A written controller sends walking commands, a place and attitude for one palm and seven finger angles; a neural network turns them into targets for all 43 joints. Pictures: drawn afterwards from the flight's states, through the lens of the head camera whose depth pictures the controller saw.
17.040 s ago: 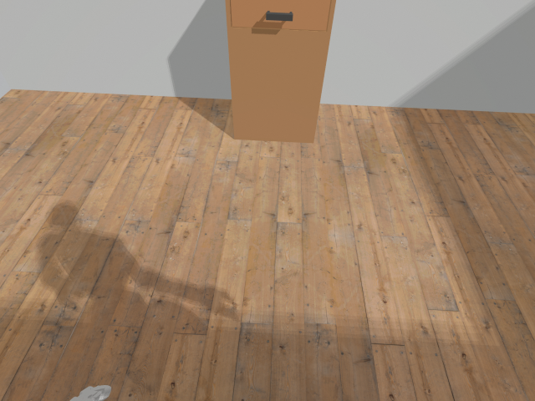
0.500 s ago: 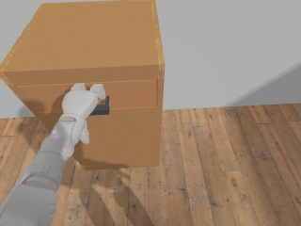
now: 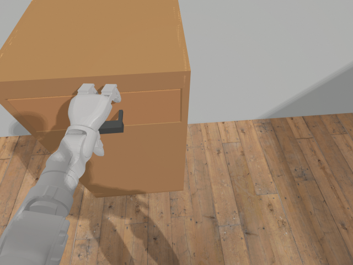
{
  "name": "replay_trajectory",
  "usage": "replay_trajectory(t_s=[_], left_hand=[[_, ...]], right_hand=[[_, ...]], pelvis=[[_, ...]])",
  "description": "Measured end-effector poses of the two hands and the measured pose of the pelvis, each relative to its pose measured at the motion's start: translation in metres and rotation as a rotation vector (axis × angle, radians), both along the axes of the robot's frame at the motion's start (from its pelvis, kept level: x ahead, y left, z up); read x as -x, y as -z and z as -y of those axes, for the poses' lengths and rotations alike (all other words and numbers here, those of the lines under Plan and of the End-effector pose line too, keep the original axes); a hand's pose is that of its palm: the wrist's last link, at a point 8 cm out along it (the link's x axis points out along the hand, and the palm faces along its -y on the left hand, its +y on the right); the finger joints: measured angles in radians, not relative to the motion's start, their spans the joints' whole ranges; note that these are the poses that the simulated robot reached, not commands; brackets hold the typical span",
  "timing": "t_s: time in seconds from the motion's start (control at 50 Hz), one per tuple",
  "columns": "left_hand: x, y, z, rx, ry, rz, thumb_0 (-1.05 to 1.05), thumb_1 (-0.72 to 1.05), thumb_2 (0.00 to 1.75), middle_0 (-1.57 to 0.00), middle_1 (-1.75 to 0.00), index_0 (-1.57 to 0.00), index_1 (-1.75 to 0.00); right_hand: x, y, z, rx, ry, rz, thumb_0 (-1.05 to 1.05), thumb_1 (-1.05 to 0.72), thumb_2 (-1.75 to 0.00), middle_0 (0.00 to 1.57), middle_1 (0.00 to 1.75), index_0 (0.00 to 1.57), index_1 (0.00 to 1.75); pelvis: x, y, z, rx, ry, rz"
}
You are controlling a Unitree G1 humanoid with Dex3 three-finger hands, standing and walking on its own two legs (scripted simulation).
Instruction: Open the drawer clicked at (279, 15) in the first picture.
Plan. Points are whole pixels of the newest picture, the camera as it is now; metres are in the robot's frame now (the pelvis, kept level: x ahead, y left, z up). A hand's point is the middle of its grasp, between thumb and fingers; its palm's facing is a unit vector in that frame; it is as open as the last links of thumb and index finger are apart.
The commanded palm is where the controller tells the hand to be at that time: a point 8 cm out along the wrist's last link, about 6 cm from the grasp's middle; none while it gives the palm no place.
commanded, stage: move the hooked fingers above the handle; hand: left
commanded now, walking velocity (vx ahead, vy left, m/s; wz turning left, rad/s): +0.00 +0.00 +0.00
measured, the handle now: (101, 121) +0.49 +0.22 -0.01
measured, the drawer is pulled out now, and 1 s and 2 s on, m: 0.00 0.00 0.00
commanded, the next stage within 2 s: none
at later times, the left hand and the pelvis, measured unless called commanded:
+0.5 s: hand (90, 138) +0.40 +0.22 +0.03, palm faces -0.09 -0.02 -1.00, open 13.8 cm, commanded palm +0.41 +0.23 +0.10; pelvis +0.00 -0.01 +0.00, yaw +1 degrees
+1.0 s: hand (93, 137) +0.41 +0.21 +0.02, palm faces -0.15 -0.05 -0.99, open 13.8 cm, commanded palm +0.41 +0.22 +0.10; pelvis +0.00 -0.01 +0.01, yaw -1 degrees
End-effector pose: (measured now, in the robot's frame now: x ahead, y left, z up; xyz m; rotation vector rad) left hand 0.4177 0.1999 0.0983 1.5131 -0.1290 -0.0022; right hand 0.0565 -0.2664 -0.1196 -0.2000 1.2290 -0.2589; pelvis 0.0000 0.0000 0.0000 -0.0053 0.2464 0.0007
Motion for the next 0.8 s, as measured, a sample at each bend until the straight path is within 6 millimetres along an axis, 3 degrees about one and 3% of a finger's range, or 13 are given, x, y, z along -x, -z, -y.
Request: replay_trajectory(t_s=[0.08, 0.18, 0.28, 0.38, 0.48, 0.56, 0.64, 0.8], left_hand=[[-0.005, -0.003, 0.003, -0.033, -0.069, 0.028, 0.00, -0.49, 0.30, -0.40, -1.27, -0.32, -1.20], [-0.007, -0.010, 0.010, -0.040, -0.162, -0.037, 0.00, -0.49, 0.30, -0.38, -1.26, -0.34, -1.25], [-0.003, -0.007, -0.009, -0.048, -0.250, -0.162, 0.00, -0.49, 0.30, -0.35, -1.23, -0.34, -1.24], [0.017, 0.006, -0.026, -0.052, -0.201, -0.229, 0.00, -0.49, 0.30, -0.33, -1.21, -0.33, -1.21], [0.031, 0.016, -0.021, -0.038, -0.083, -0.194, 0.00, -0.49, 0.30, -0.32, -1.20, -0.33, -1.20], [0.022, 0.007, -0.013, -0.039, -0.038, -0.079, 0.00, -0.49, 0.30, -0.32, -1.20, -0.33, -1.20], [0.002, -0.007, -0.012, -0.032, -0.108, -0.001, 0.00, -0.50, 0.30, -0.32, -1.20, -0.33, -1.20], [-0.008, -0.020, -0.006, -0.049, -0.213, -0.088, 0.00, -0.49, 0.30, -0.36, -1.25, -0.35, -1.28]], right_hand=[[0.000, 0.008, -0.004, -0.042, 0.003, -0.015, 0.01, -0.91, -0.90, 0.20, 0.30, 0.20, 0.30], [-0.005, 0.008, -0.012, -0.086, 0.024, 0.005, 0.01, -0.91, -0.90, 0.20, 0.30, 0.20, 0.30], [-0.011, -0.002, -0.011, -0.079, 0.039, 0.057, 0.01, -0.90, -0.90, 0.20, 0.30, 0.21, 0.30], [-0.014, -0.010, 0.003, -0.030, 0.013, 0.076, 0.01, -0.90, -0.90, 0.20, 0.30, 0.21, 0.30], [-0.015, -0.009, 0.018, 0.020, -0.029, 0.048, 0.01, -0.90, -0.90, 0.20, 0.30, 0.21, 0.30], [-0.015, -0.005, 0.023, 0.035, -0.036, 0.032, 0.01, -0.90, -0.90, 0.20, 0.30, 0.20, 0.30], [-0.011, 0.000, 0.019, 0.012, -0.017, 0.024, 0.01, -0.91, -0.90, 0.20, 0.30, 0.20, 0.30], [-0.002, 0.006, -0.002, -0.074, 0.014, 0.006, 0.01, -0.91, -0.90, 0.20, 0.30, 0.20, 0.30]], pelvis=[[0.000, 0.000, -0.001, 0.000, 0.008, -0.008], [0.000, -0.006, 0.001, -0.009, 0.025, 0.013], [0.000, -0.010, 0.008, -0.014, 0.034, 0.042], [0.001, -0.010, 0.013, -0.010, 0.018, 0.050], [0.003, -0.006, 0.014, -0.005, -0.012, 0.041], [0.005, -0.002, 0.013, -0.002, -0.026, 0.018], [0.004, 0.000, 0.011, -0.003, -0.019, 0.001], [-0.001, -0.006, 0.010, -0.009, 0.008, 0.019]])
